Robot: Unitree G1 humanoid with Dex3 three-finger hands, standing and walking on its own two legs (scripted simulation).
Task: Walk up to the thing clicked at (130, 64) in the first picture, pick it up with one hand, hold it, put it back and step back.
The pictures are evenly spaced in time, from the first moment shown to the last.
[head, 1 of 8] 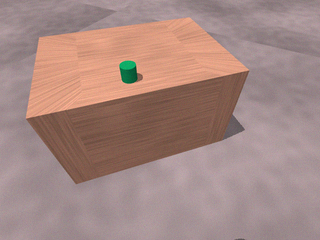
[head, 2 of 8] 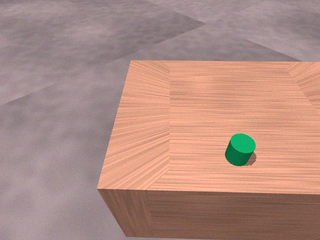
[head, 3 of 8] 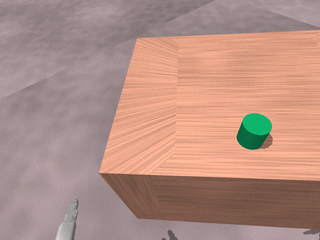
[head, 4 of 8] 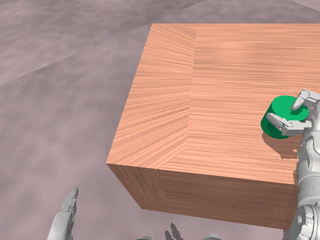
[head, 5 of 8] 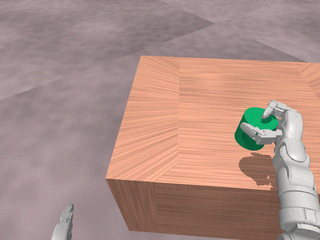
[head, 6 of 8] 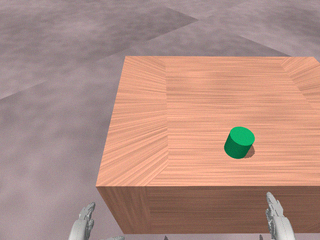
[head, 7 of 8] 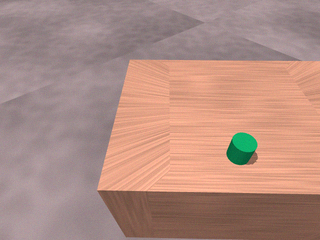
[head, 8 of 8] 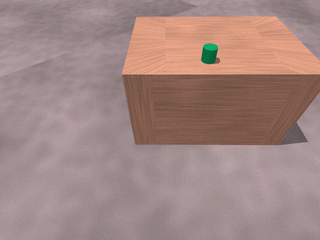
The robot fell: no
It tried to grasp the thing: yes
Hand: right
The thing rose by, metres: 0.24
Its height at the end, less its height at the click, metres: +0.00
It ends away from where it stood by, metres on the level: 0.01
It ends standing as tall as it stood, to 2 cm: yes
